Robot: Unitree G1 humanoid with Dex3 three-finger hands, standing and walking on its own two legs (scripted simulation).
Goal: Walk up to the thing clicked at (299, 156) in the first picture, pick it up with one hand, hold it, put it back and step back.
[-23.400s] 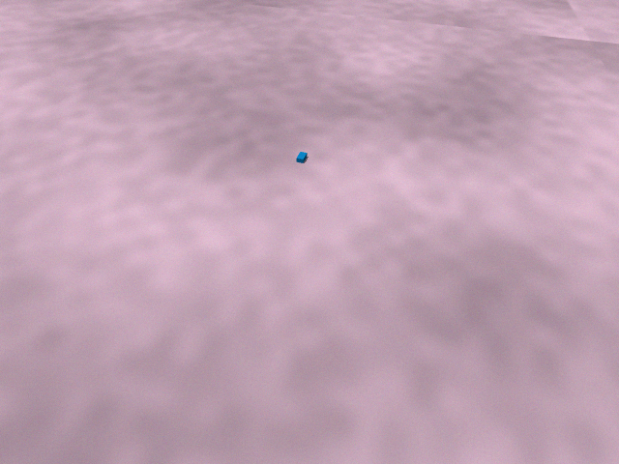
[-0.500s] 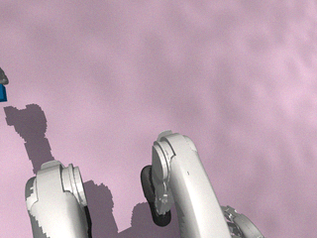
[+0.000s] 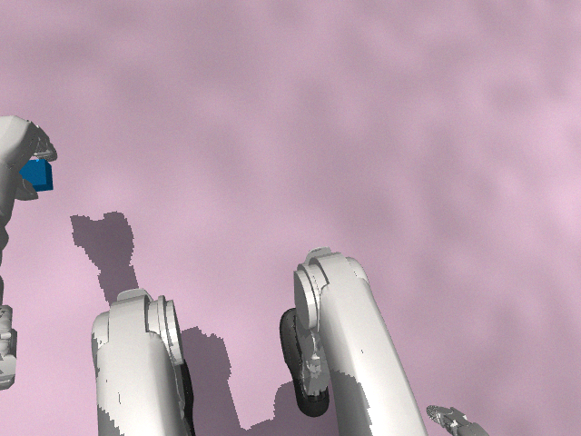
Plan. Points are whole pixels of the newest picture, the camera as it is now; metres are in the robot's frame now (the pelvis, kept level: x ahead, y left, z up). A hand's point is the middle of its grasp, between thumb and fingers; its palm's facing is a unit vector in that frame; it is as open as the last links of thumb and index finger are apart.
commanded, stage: lift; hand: left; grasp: from above
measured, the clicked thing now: (23, 177) +0.50 +0.29 -0.19
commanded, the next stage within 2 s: hold in 1.44 s
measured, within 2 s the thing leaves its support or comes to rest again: neither
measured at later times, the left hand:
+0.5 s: hand out of the picture +0.41 +0.29 +0.03, palm faces -0.42 -0.08 -0.90, open 6.7 cm
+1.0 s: hand out of the picture +0.36 +0.26 +0.22, palm faces -0.43 -0.09 -0.90, open 6.6 cm
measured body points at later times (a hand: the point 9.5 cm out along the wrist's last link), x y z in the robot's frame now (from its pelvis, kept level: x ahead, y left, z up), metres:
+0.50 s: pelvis +0.00 +0.00 +0.12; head +0.17 +0.04 +0.53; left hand +0.43 +0.29 +0.08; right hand +0.14 -0.26 -0.01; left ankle +0.07 +0.12 -0.33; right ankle +0.11 -0.13 -0.33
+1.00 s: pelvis +0.03 +0.00 +0.29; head +0.11 +0.01 +0.73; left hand +0.37 +0.26 +0.27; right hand +0.15 -0.26 +0.17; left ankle +0.07 +0.12 -0.33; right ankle +0.11 -0.13 -0.33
